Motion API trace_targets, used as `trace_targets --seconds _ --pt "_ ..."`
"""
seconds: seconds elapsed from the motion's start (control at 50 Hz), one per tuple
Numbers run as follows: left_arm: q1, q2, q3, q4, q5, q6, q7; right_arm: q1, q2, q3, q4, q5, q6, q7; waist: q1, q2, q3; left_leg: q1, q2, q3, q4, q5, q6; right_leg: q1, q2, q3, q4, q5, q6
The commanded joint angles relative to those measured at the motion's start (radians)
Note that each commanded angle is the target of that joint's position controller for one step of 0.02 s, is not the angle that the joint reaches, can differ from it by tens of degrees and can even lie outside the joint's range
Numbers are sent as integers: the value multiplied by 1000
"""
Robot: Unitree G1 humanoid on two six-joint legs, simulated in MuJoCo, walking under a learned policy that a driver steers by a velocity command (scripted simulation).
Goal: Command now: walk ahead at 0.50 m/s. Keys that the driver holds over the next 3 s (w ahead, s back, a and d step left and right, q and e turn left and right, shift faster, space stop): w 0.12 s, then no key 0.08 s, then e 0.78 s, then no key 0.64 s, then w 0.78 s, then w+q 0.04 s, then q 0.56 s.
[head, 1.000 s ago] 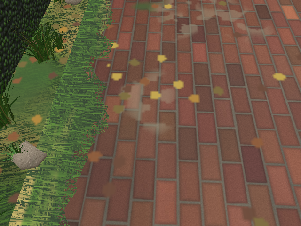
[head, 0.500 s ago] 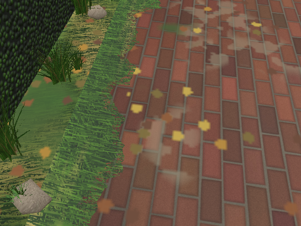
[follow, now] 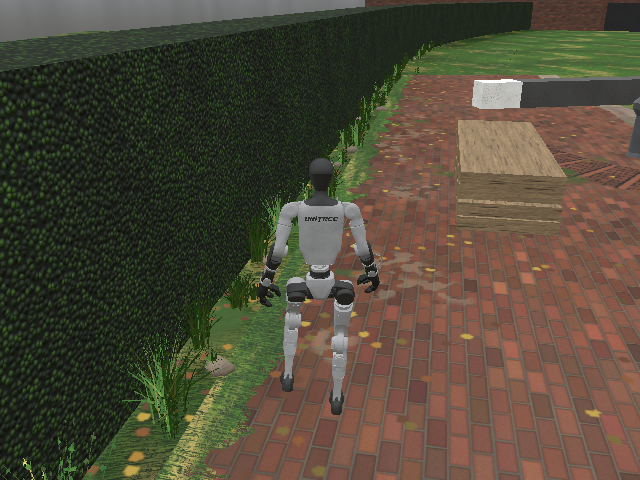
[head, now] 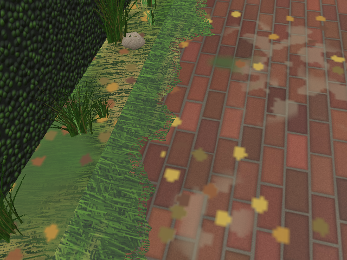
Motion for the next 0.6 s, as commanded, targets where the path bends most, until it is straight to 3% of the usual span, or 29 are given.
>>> trace_targets --seconds 0.02,0.06,0.14,0.18,0.22,0.24,0.26,0.28,0.3,0.32,0.34,0.36,0.38,0.42,0.52,0.6 --pt "-51 169 38 -60 -7 -13 12 -36 -40 -6 -59 -3 -12 4 -18 -96 11 3 12 5 -173 180 -14 -25 -247 150 -168 196 -159" --pt "-15 181 40 -42 -14 -8 16 -109 -28 0 -74 1 -20 12 12 -91 20 40 -13 29 -289 271 -13 -12 -235 115 -165 192 -142" --pt "48 189 43 -1 -20 14 20 -206 -37 -1 -107 7 -30 30 39 -96 46 29 -40 27 -404 271 8 103 -281 127 -107 240 -128" --pt "44 194 45 12 -17 30 28 -191 -56 -9 -109 -3 -38 40 14 -115 22 72 -64 27 -447 223 35 166 -293 127 -20 392 -97" --pt "8 199 45 8 -19 41 35 -49 -96 -30 -65 -18 -45 38 -70 -124 -70 289 -111 56 -501 263 72 160 -251 116 152 597 -50" --pt "17 170 33 0 -12 40 36 56 -149 -48 -38 -30 -49 30 -114 -85 -158 494 -61 31 -503 495 103 83 -188 91 312 529 -7" --pt "88 90 5 -20 18 28 30 157 -225 -60 -31 -57 -43 19 -111 91 -323 878 189 -211 -395 858 215 -215 -91 59 639 97 58" --pt "218 48 -12 20 -1 23 25 185 -204 -55 -25 -39 -24 21 -100 243 -487 1038 354 -443 -419 906 341 -395 -2 129 889 -560 93" --pt "148 168 23 25 -30 28 26 169 -154 -45 -34 -21 -8 20 -133 115 -444 931 297 -384 -467 740 303 -426 -48 199 965 -542 92" --pt "49 180 31 -12 -45 37 31 85 -132 -36 -42 -13 -3 14 -112 87 -292 801 258 -277 -507 638 265 -496 -84 157 965 -487 92" --pt "15 164 33 -13 -35 54 42 18 -102 -26 -39 -12 -1 11 -85 40 -203 662 217 -205 -557 550 242 -489 -120 134 923 -424 103" --pt "19 151 38 -12 -25 77 51 -35 -80 -20 -37 -19 -4 10 -51 54 -148 524 193 -145 -605 481 225 -422 -149 133 878 -364 111" --pt "45 134 40 -10 -22 101 58 -73 -79 -21 -33 -31 -7 10 -20 84 -125 417 172 -95 -652 436 225 -342 -152 117 871 -312 122" --pt "66 113 46 -22 -17 126 69 -122 -85 -26 -28 -41 -12 5 6 99 -103 331 168 -24 -702 387 246 -302 -145 92 848 -257 134" --pt "-40 101 51 -92 -9 137 58 -128 -115 -38 6 -29 5 -29 -20 67 -97 379 188 62 -739 225 248 -325 -178 80 660 -110 124" --pt "-110 109 55 -137 -10 142 36 -118 -145 -49 26 -17 34 -33 -47 56 -83 442 214 93 -720 189 238 -299 -166 36 532 -119 107"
